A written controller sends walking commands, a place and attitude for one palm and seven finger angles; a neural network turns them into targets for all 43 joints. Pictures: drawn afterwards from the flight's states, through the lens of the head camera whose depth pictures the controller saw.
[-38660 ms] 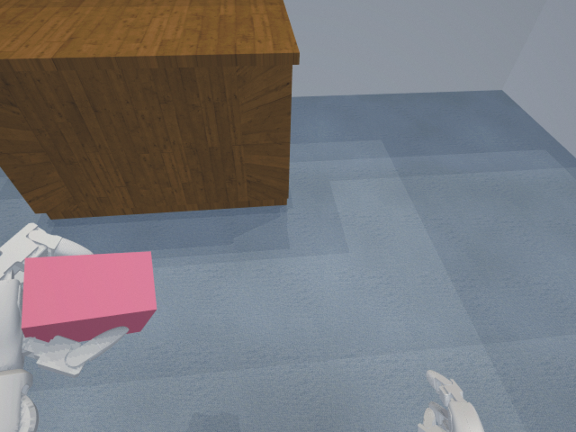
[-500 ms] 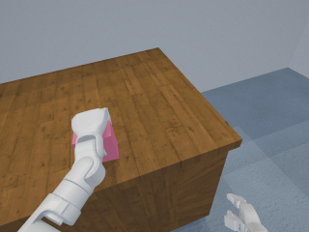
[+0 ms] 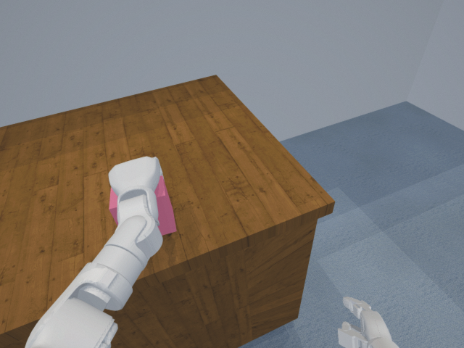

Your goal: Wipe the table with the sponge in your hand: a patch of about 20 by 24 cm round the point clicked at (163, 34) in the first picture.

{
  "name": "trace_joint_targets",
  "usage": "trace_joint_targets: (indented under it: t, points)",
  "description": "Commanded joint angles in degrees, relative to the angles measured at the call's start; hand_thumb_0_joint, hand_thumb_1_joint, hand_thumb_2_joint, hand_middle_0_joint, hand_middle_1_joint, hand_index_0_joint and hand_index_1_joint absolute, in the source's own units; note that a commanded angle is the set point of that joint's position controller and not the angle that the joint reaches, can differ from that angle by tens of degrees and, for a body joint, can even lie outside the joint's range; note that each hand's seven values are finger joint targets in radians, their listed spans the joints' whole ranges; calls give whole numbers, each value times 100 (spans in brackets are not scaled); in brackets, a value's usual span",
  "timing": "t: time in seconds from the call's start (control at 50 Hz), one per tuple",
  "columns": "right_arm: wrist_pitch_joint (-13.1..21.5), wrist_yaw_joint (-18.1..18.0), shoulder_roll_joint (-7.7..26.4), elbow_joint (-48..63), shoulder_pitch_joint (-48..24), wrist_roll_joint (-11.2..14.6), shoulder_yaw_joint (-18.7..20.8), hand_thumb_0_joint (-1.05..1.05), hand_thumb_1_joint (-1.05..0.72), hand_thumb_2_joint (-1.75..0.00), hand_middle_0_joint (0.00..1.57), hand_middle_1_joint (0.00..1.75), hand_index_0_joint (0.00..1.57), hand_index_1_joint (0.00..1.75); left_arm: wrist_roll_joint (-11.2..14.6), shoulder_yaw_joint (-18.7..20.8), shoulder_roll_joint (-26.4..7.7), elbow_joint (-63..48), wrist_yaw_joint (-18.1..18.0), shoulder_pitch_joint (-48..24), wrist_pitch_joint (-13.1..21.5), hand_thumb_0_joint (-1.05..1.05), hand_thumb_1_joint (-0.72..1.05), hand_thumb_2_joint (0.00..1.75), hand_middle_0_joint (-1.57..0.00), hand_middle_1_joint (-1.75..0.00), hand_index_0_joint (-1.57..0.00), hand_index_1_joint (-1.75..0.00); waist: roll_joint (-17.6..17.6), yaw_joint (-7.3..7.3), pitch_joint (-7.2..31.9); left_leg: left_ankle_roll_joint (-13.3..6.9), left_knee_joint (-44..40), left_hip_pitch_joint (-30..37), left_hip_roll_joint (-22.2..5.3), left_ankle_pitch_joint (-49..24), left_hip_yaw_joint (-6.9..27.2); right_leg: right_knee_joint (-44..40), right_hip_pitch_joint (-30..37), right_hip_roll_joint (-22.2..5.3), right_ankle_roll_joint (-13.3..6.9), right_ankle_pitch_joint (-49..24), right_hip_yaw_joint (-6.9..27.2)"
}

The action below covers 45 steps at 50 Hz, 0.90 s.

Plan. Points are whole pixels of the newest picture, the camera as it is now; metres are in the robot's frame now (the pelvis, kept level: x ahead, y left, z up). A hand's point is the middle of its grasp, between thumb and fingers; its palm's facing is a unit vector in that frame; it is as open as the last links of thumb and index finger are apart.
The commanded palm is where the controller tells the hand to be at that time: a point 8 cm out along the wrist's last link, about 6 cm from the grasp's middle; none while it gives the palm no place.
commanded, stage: wipe forward along the third lane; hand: left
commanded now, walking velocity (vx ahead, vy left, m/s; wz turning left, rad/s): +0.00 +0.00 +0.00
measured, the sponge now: (147, 216) +0.36 +0.21 +0.04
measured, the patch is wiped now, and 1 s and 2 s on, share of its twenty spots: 0.75 0.90 0.90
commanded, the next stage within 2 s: bring the hand home and regain balance in 1.96 s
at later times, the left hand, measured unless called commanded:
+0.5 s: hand (147, 182) +0.41 +0.22 +0.09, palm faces -0.09 +0.00 -1.00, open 10.3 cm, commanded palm +0.39 +0.23 +0.12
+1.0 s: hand (143, 169) +0.44 +0.23 +0.10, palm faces -0.13 +0.02 -0.99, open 10.3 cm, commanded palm +0.44 +0.26 +0.12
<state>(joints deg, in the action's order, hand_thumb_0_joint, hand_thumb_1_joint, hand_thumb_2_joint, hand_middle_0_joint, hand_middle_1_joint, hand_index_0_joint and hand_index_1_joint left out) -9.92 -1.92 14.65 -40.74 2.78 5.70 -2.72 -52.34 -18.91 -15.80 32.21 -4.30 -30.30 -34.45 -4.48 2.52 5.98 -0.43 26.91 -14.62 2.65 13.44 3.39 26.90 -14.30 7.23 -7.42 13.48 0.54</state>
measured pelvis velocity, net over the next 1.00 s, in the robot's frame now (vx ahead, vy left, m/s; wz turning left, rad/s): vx -0.03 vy -0.05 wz -0.09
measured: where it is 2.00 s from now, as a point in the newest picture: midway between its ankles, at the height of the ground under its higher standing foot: outside the picture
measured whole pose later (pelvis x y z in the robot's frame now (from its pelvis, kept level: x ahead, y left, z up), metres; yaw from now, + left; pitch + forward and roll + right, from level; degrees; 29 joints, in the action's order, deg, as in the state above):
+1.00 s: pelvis -0.03 -0.05 -0.02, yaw -5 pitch +13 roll +3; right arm -4.7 -2.9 17.8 -43.1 13.5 5.2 -1.3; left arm -56.3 0.5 -37.6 68.6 -6.0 -50.0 -13.9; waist -2.7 -5.9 8.2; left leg -1.8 37.3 -35.9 2.8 20.3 4.9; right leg 30.6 -32.5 12.9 -9.4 9.8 3.1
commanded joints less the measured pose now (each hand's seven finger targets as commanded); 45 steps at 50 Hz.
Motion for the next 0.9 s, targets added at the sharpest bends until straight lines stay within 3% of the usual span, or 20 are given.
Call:
trace_joint_targets:
  t: [0.0, 0.12, 0.32, 0.34, 0.38, 0.42, 0.44, 0.48, 0.52, 0.58, 0.62, 0.66, 0.68, 0.7, 0.72, 0.74, 0.78, 0.84, 0.88]
  points:
    - [249, -121, 608, 843, -910, -5, 160, 0, -90, -90, 20, 30, 20, 30, -213, 516, -991, -139, -112, -1959, 215, 0, 10, 130, -120, -160, -120, -160, 884, -140, 736, -275, -195, -355, 67, -381, -171, -694, 700, -690, 432, -1041, 990]
    - [336, -228, 653, 783, -669, -11, 195, 0, -90, -90, 20, 30, 20, 30, -302, 764, -1318, 375, -103, -2396, 649, 0, 10, 130, -120, -160, -120, -160, 959, -201, 682, -278, -204, -618, 49, -103, -125, -814, 508, -706, 438, -367, 1147]
    - [456, -252, 798, 607, -189, -37, 291, 0, -90, -90, 20, 30, 20, 30, -337, 1142, -1872, 1531, -273, -2555, 1200, 0, 10, 130, -120, -160, -120, -160, 992, -286, 827, -244, 124, -1321, 37, 116, -81, -781, 440, -844, 591, -128, 1568]
    - [459, -258, 818, 583, -82, -41, 293, 0, -90, -90, 20, 30, 20, 30, -327, 1022, -1825, 1662, -287, -2692, 1233, 0, 10, 130, -120, -160, -120, -160, 1069, -393, 716, -245, 174, -1435, 28, 231, -92, -808, 360, -871, 659, 74, 1572]
    - [479, -241, 871, 540, 19, -43, 317, 0, -90, -90, 20, 30, 20, 30, -346, 1203, -2093, 1840, -326, -2750, 1292, 0, 10, 130, -120, -160, -120, -160, 1139, -408, 850, -216, 305, -1651, 14, 280, -54, -759, 478, -969, 798, -157, 1782]
    - [502, -216, 855, 563, 68, -28, 337, 0, -90, -90, 20, 30, 20, 30, -334, 1256, -2131, 1786, -344, -2901, 1393, 0, 10, 130, -120, -160, -120, -160, 981, -398, 1072, -214, 333, -1770, 37, 241, -10, -635, 585, -965, 769, -361, 1774]
    - [507, -206, 871, 538, 184, -40, 341, 0, -90, -90, 20, 30, 20, 30, -350, 1262, -2165, 1906, -360, -2828, 1433, 0, 10, 130, -120, -160, -120, -160, 1046, -412, 1090, -228, 360, -1816, 40, 270, 1, -598, 585, -951, 771, -415, 1718]
    - [512, -185, 912, 529, 249, -41, 344, 0, -90, -90, 20, 30, 20, 30, -338, 1463, -2442, 2070, -384, -2742, 1478, 0, 10, 130, -120, -160, -120, -160, 1210, -427, 1170, -200, 478, -2050, 36, 371, 50, -539, 744, -1046, 875, -759, 1934]
    - [509, -170, 925, 544, 250, -33, 352, 0, -90, -90, 20, 30, 20, 30, -314, 1627, -2657, 2040, -393, -2787, 1527, 0, 10, 130, -120, -160, -120, -160, 1053, -369, 1363, -196, 499, -2218, 66, 378, 95, -432, 877, -1050, 919, -906, 1990]
    - [538, -145, 920, 548, 405, -16, 353, 0, -90, -90, 20, 30, 20, 30, -394, 1442, -2558, 2221, -400, -2842, 1601, 0, 10, 130, -120, -160, -120, -160, 991, -501, 1154, -229, 529, -2303, 80, 478, 82, -484, 655, -1013, 950, -696, 1918]
    - [562, -151, 964, 528, 410, -14, 362, 0, -90, -90, 20, 30, 20, 30, -400, 1642, -2900, 2246, -399, -3080, 1636, 0, 10, 130, -120, -160, -120, -160, 898, -523, 1182, -235, 583, -2416, 71, 540, 140, -505, 586, -1011, 907, -435, 2025]
    - [573, -155, 996, 502, 558, -32, 366, 0, -90, -90, 20, 30, 20, 30, -430, 1782, -3163, 2427, -435, -3065, 1679, 0, 10, 130, -120, -160, -120, -160, 994, -556, 1208, -217, 679, -2613, 71, 641, 159, -506, 687, -1075, 1000, -441, 2125]
    - [581, -159, 1006, 479, 560, -28, 369, 0, -90, -90, 20, 30, 20, 30, -438, 1791, -3204, 2506, -442, -3092, 1687, 0, 10, 130, -120, -160, -120, -160, 1069, -599, 1187, -210, 734, -2685, 61, 669, 167, -495, 684, -1109, 1078, -514, 2194]
    - [598, -155, 1005, 481, 582, -26, 362, 0, -90, -90, 20, 30, 20, 30, -428, 1762, -3225, 2471, -445, -3195, 1703, 0, 10, 130, -120, -160, -120, -160, 910, -610, 1248, -190, 766, -2758, 64, 711, 174, -488, 712, -1145, 1113, -513, 2255]
    - [608, -152, 1021, 447, 620, -28, 375, 0, -90, -90, 20, 30, 20, 30, -449, 1896, -3386, 2522, -454, -3326, 1717, 0, 10, 130, -120, -160, -120, -160, 880, -616, 1307, -216, 732, -2763, 65, 627, 184, -434, 674, -1066, 1014, -495, 2135]
    - [615, -150, 1023, 437, 708, -31, 373, 0, -90, -90, 20, 30, 20, 30, -510, 1783, -3349, 2569, -459, -3422, 1742, 0, 10, 130, -120, -160, -120, -160, 770, -663, 1336, -235, 730, -2729, 68, 620, 140, -431, 593, -1035, 951, -371, 2025]
    - [637, -155, 1056, 418, 807, -24, 370, 0, -90, -90, 20, 30, 20, 30, -539, 1783, -3448, 2704, -449, -3529, 1766, 0, 10, 130, -120, -160, -120, -160, 831, -734, 1387, -226, 779, -2779, 47, 673, 137, -487, 576, -1058, 946, -222, 2100]
    - [673, -152, 1077, 367, 911, -27, 376, 0, -90, -90, 20, 30, 20, 30, -583, 1862, -3715, 2804, -424, -3820, 1839, 0, 10, 130, -120, -160, -120, -160, 611, -780, 1551, -204, 912, -2940, 21, 745, 171, -480, 609, -1133, 1152, -123, 2300]
    - [692, -147, 1107, 339, 988, -47, 375, 0, -90, -90, 20, 30, 20, 30, -606, 2004, -3937, 2938, -402, -3829, 1876, 0, 10, 130, -120, -160, -120, -160, 640, -791, 1674, -151, 1022, -3109, -13, 774, 204, -382, 776, -1215, 1051, -482, 2420]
